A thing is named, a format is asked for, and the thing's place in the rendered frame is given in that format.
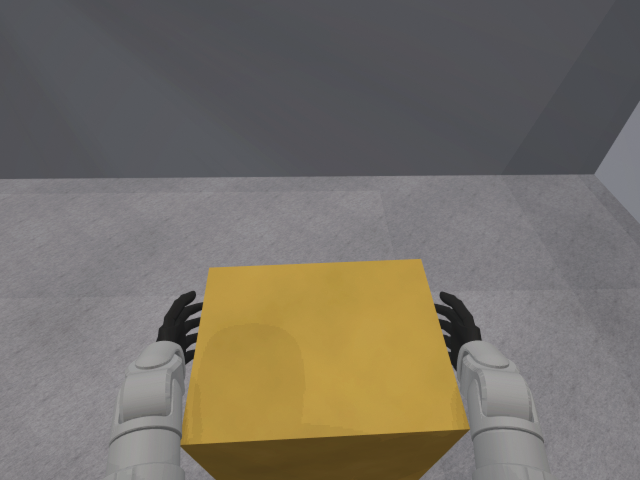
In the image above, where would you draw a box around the robot left hand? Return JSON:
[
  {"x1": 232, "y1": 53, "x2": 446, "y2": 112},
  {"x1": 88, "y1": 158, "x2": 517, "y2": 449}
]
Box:
[{"x1": 156, "y1": 291, "x2": 203, "y2": 365}]

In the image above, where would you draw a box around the robot left forearm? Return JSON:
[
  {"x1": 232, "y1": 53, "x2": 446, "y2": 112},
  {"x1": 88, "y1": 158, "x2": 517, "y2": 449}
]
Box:
[{"x1": 102, "y1": 341, "x2": 186, "y2": 480}]

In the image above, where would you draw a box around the robot right hand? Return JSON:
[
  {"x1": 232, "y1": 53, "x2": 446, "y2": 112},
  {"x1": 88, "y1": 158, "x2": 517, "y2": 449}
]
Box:
[{"x1": 434, "y1": 292, "x2": 482, "y2": 371}]

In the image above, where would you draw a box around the robot right forearm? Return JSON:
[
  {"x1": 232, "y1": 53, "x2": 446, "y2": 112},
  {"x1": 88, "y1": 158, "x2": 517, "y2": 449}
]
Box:
[{"x1": 457, "y1": 340, "x2": 559, "y2": 480}]

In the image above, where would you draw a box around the carton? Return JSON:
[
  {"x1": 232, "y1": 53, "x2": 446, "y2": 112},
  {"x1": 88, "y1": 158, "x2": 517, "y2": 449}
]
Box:
[{"x1": 180, "y1": 259, "x2": 470, "y2": 480}]

